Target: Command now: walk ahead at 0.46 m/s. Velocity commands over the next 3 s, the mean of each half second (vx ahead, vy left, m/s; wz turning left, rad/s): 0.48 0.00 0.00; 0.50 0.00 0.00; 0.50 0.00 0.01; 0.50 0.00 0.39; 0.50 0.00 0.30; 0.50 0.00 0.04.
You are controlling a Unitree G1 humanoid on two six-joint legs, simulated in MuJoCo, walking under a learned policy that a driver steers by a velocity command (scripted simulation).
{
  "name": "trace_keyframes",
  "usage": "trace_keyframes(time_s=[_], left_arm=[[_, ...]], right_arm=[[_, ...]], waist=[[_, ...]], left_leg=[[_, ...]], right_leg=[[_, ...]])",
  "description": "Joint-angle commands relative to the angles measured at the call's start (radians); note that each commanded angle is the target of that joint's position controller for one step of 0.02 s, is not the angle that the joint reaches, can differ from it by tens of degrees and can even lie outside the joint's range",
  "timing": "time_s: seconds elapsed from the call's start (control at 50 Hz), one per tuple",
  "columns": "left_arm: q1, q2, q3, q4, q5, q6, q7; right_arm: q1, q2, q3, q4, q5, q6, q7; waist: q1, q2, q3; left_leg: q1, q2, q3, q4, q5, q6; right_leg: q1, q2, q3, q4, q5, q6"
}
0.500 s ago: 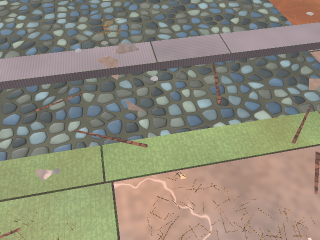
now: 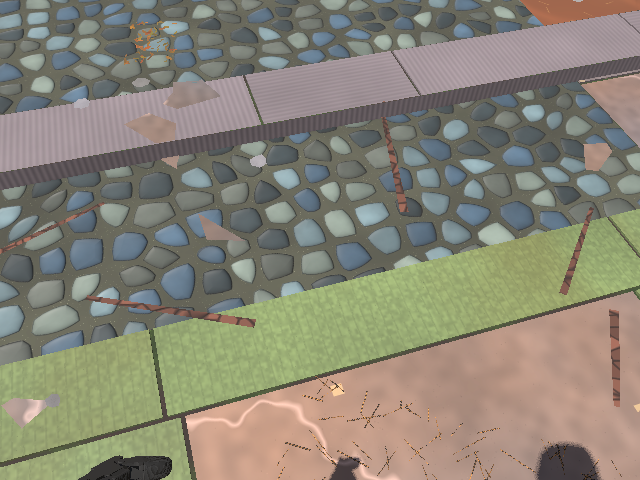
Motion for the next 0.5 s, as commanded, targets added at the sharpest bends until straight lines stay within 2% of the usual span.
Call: trace_keyframes(time_s=[0.02, 0.04, 0.06, 0.08, 0.1, 0.12, 0.14, 0.16, 0.18, 0.2, 0.22, 0.24, 0.28, 0.32, 0.36, 0.42, 0.5], left_arm=[[-0.076, 0.095, 0.022, -0.088, -0.001, -0.022, -0.011], [-0.003, 0.124, 0.037, -0.072, -0.001, -0.023, -0.009], [0.158, 0.163, 0.062, -0.025, -0.004, -0.02, -0.003], [0.341, 0.208, 0.083, 0.024, -0.004, -0.014, 0.008], [0.496, 0.301, 0.105, 0.054, 0.027, -0.006, 0.016], [0.487, 0.249, 0.084, 0.063, 0.026, -0.003, 0.012], [0.377, 0.188, 0.064, 0.054, 0.014, -0.009, 0.007], [0.282, 0.141, 0.049, 0.031, 0.013, -0.014, 0.006], [0.21, 0.112, 0.039, 0.022, 0.024, -0.022, -0.001], [0.175, 0.081, 0.03, 0.022, 0.034, -0.03, -0.005], [0.17, 0.072, 0.027, 0.032, 0.038, -0.031, -0.009], [0.187, 0.076, 0.027, 0.044, 0.035, -0.033, -0.008], [0.226, 0.106, 0.031, 0.066, 0.034, -0.037, 0.004], [0.271, 0.134, 0.035, 0.079, 0.034, -0.036, 0.021], [0.311, 0.143, 0.035, 0.085, 0.031, -0.029, 0.034], [0.378, 0.161, 0.036, 0.097, 0.021, -0.022, 0.042], [0.467, 0.169, 0.04, 0.129, 0.011, -0.003, 0.045]], right_arm=[[0.008, -0.185, -0.042, -0.029, 0.004, 0.001, -0.006], [-0.007, -0.199, -0.048, -0.035, 0.0, 0.008, -0.006], [-0.025, -0.196, -0.047, -0.043, -0.006, 0.017, -0.006], [-0.048, -0.188, -0.04, -0.064, -0.014, 0.019, -0.003], [0.054, -0.067, -0.009, -0.084, -0.016, 0.004, 0.01], [0.056, -0.041, 0.001, -0.069, 0.007, -0.028, 0.019], [-0.044, -0.126, -0.024, -0.107, 0.037, -0.049, 0.022], [-0.133, -0.157, -0.03, -0.134, 0.047, -0.058, 0.017], [-0.169, -0.155, -0.037, -0.141, 0.037, -0.056, 0.007], [-0.158, -0.149, -0.047, -0.137, 0.021, -0.041, -0.001], [-0.128, -0.12, -0.046, -0.133, 0.018, -0.025, -0.003], [-0.117, -0.099, -0.044, -0.133, 0.016, -0.012, -0.005], [-0.169, -0.109, -0.05, -0.161, 0.009, 0.001, -0.008], [-0.271, -0.127, -0.055, -0.2, -0.002, 0.0, -0.009], [-0.352, -0.12, -0.052, -0.226, -0.004, -0.007, -0.001], [-0.477, -0.098, -0.039, -0.259, 0.002, -0.015, 0.014], [-0.594, -0.104, -0.029, -0.306, 0.013, -0.021, 0.04]], waist=[[0.084, 0.14, 0.091], [0.127, 0.163, 0.026], [0.208, 0.169, -0.072], [0.289, 0.154, -0.182], [0.251, -0.089, -0.362], [0.237, -0.202, -0.449], [0.215, -0.162, -0.262], [0.184, -0.08, -0.142], [0.141, -0.002, -0.076], [0.099, -0.01, -0.054], [0.074, -0.036, -0.046], [0.064, -0.043, -0.034], [0.059, -0.039, 0.009], [0.079, -0.02, 0.036], [0.101, -0.012, 0.04], [0.145, -0.01, 0.048], [0.183, -0.008, 0.073]], left_leg=[[-0.073, 0.272, -0.078, 0.048, 0.678, 0.121], [-0.056, 0.272, -0.064, 0.145, 0.882, 0.109], [-0.086, 0.239, -0.034, 0.327, 1.017, 0.087], [-0.265, 0.201, -0.021, 0.569, 0.9, 0.056], [-0.652, 0.038, 0.001, 0.99, 0.39, -0.008], [-0.787, -0.047, -0.144, 1.213, -0.193, -0.004], [-0.894, 0.02, -0.166, 1.284, -0.157, 0.022], [-0.892, 0.077, -0.131, 1.26, -0.068, 0.038], [-0.839, 0.122, -0.112, 1.19, 0.014, 0.04], [-0.767, 0.157, -0.116, 1.13, 0.059, 0.042], [-0.716, 0.171, -0.117, 1.099, 0.075, 0.04], [-0.699, 0.177, -0.109, 1.07, 0.076, 0.037], [-0.746, 0.188, -0.094, 0.996, 0.128, 0.017], [-0.837, 0.197, -0.089, 0.876, 0.235, -0.006], [-0.86, 0.185, -0.075, 0.727, 0.358, -0.013], [-0.81, 0.138, -0.029, 0.528, 0.473, -0.014], [-0.851, 0.113, -0.028, 0.412, 0.43, -0.002]], right_leg=[[0.081, 0.035, -0.014, -0.053, -0.022, -0.042], [0.191, 0.068, -0.035, -0.041, -0.048, -0.06], [0.389, 0.1, -0.054, -0.041, -0.055, -0.087], [0.679, 0.026, 0.032, -0.019, -0.068, -0.129], [1.066, -0.254, 0.494, -0.075, -0.289, -0.279], [1.086, -0.355, 0.849, -0.294, -0.409, -0.329], [0.939, -0.311, 0.73, -0.327, -0.435, -0.27], [0.758, -0.277, 0.558, -0.344, -0.348, -0.231], [0.592, -0.237, 0.438, -0.374, -0.235, -0.205], [0.487, -0.192, 0.345, -0.4, -0.168, -0.182], [0.424, -0.171, 0.295, -0.426, -0.153, -0.181], [0.383, -0.16, 0.264, -0.448, -0.135, -0.19], [0.346, -0.151, 0.213, -0.486, -0.098, -0.205], [0.379, -0.152, 0.193, -0.501, -0.059, -0.208], [0.416, -0.135, 0.156, -0.498, -0.015, -0.188], [0.455, -0.114, 0.106, -0.497, -0.001, -0.16], [0.617, -0.169, 0.115, -0.44, 0.008, -0.156]])
Next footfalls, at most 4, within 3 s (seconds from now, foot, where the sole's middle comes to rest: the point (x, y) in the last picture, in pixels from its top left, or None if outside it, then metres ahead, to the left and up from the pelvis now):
0.08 right None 0.24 -0.12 -0.77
0.62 left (245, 439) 0.56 0.11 -0.77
1.16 right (342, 306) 0.87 -0.13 -0.77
1.74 left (241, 216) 1.17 0.11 -0.77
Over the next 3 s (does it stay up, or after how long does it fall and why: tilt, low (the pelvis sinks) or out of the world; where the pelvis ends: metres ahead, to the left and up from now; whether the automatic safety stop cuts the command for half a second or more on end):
stays up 1.65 0.18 0.06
